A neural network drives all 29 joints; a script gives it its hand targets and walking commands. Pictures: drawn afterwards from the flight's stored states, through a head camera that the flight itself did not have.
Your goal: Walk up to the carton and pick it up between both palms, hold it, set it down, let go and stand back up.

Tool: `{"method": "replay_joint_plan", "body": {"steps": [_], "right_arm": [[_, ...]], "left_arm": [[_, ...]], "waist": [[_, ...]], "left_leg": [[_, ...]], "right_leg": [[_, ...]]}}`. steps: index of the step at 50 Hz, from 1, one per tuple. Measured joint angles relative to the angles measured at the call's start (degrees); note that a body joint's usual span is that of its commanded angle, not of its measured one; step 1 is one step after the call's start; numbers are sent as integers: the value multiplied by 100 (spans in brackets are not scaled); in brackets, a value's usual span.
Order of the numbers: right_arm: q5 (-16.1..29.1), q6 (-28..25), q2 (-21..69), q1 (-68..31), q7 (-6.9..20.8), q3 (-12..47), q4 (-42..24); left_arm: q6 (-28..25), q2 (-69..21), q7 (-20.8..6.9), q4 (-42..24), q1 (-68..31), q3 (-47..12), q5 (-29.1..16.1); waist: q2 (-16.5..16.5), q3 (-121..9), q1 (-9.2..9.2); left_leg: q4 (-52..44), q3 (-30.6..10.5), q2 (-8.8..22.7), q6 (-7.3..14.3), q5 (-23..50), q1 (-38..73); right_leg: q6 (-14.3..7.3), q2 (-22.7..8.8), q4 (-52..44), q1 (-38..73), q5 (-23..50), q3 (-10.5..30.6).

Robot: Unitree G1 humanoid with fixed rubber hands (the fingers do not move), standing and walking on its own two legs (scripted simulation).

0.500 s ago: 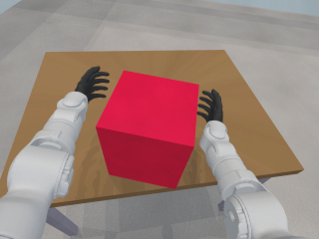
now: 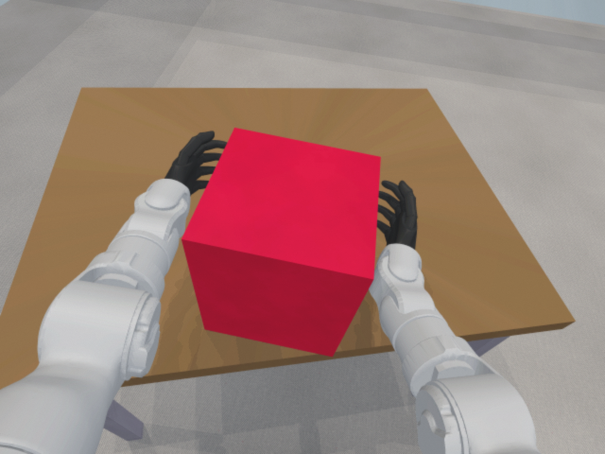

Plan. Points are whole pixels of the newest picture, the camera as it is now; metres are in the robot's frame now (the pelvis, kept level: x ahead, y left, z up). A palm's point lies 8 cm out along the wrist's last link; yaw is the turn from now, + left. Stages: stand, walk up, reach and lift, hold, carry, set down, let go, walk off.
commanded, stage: reach and lift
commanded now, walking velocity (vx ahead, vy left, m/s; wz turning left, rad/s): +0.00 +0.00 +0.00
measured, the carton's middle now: (286, 249) +0.41 -0.03 +0.01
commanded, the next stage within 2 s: none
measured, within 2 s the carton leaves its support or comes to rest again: leaves its support in 1.96 s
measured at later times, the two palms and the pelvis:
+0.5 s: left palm (181, 186) +0.47 +0.11 +0.08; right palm (398, 240) +0.37 -0.18 +0.07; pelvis +0.00 +0.00 +0.00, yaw +0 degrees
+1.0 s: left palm (182, 187) +0.47 +0.11 +0.08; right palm (397, 241) +0.37 -0.18 +0.07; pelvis +0.00 +0.00 +0.00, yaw +0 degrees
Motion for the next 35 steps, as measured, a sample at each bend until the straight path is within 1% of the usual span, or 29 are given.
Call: {"method": "replay_joint_plan", "body": {"steps": [5,8,11,14,21,25,32,35], "right_arm": [[-13,42,79,0,-2,-182,0],[-115,51,126,0,-2,-327,0],[-338,48,162,1,-2,-498,-1],[-616,-2,228,1,23,-747,-3],[-1338,-297,408,1,245,-1365,-4],[-1692,-453,473,1,336,-1602,-4],[-2172,-647,608,0,473,-2128,-2],[-2280,-697,639,0,511,-2270,-2]], "left_arm": [[0,-1,74,0,0,94,83],[0,-12,76,0,0,174,153],[0,-49,30,0,0,329,330],[-15,-94,-39,-1,0,575,607],[-91,-186,-123,-1,0,1290,1351],[-139,-235,-190,-1,0,1692,1704],[-244,-319,-256,-2,0,2179,2176],[-281,-347,-264,-1,0,2294,2306]], "waist": [[-23,-17,0],[-50,-37,0],[-87,-44,0],[-112,-48,0],[-113,-48,0],[-117,-43,3],[-118,-40,24],[-118,-40,34]], "left_leg": [[0,0,0,0,15,-39],[0,0,0,0,15,-58],[0,0,0,0,13,-59],[0,0,0,0,12,-59],[0,0,0,0,12,-59],[0,0,0,0,11,-59],[0,0,0,0,5,-59],[0,0,0,0,4,-59]], "right_leg": [[0,0,0,-39,15,0],[-1,0,0,-58,15,0],[-2,0,0,-58,14,0],[-2,0,0,-58,14,0],[-4,0,0,-58,13,0],[-4,0,0,-58,12,0],[-4,0,0,-58,5,0],[-4,0,-4,-56,4,0]]}}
